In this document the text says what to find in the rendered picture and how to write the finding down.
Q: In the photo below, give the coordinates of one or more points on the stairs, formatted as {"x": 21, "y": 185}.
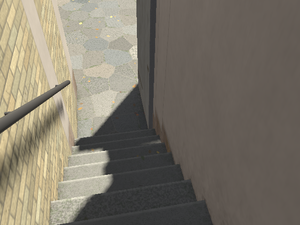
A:
{"x": 125, "y": 178}

